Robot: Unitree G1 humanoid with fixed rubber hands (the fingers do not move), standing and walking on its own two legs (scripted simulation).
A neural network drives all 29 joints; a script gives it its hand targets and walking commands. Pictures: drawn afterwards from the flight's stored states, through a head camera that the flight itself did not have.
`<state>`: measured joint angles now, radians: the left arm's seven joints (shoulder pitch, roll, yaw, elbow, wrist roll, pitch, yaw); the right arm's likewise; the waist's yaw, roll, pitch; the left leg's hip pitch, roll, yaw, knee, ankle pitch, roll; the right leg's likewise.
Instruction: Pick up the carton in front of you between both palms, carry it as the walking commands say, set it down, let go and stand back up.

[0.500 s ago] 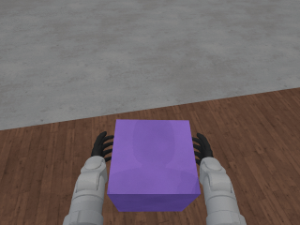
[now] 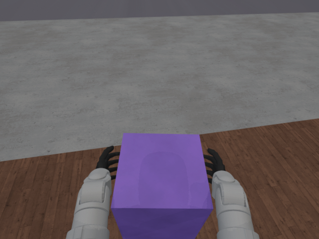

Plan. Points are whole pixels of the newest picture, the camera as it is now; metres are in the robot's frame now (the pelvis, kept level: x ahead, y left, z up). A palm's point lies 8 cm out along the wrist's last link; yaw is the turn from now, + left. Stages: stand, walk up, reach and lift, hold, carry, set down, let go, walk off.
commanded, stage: reach and lift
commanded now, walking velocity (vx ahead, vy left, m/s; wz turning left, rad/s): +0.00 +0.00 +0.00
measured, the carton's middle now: (160, 188) +0.30 +0.00 -0.05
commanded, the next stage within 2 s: hold in 0.74 s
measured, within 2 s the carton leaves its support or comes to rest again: neither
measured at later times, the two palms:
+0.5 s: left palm (103, 168) +0.31 +0.15 +0.04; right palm (218, 170) +0.31 -0.15 +0.04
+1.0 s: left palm (99, 168) +0.30 +0.15 +0.06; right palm (220, 170) +0.29 -0.15 +0.06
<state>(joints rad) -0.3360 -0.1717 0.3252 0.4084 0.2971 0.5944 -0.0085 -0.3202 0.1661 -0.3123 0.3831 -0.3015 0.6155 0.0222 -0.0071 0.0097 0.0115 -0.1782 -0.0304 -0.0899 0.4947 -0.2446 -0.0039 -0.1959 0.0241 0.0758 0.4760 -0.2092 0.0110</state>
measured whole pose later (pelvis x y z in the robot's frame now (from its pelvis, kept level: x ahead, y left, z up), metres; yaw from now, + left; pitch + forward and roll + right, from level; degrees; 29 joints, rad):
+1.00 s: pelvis +0.01 +0.00 +0.01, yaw +0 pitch -8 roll +0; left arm -0.25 -0.15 0.22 0.22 0.26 0.75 -0.01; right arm -0.24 0.15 -0.20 0.20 -0.26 0.77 0.01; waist 0.00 0.01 0.03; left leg -0.02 -0.02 -0.09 0.36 -0.20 0.00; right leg -0.04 0.02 0.08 0.35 -0.17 0.01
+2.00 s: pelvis +0.36 +0.05 -0.02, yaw +2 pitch +3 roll +1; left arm -0.08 -0.13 0.08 -0.46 0.05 1.24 0.13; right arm -0.06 0.13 -0.07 -0.47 -0.05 1.24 -0.13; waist 0.03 -0.04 -0.14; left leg -0.49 0.06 0.25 0.56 -0.12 0.05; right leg -0.02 -0.13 -0.17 0.57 -0.50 0.05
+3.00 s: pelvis +0.92 +0.06 +0.00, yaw +2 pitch +5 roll +0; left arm -0.50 -0.10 0.26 -0.17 0.03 1.10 0.15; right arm -0.51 0.13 -0.23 -0.16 -0.04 1.10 -0.15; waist -0.04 -0.01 0.08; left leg -0.46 -0.02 0.12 0.55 -0.06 0.11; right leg -0.34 0.02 -0.03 0.74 -0.49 -0.03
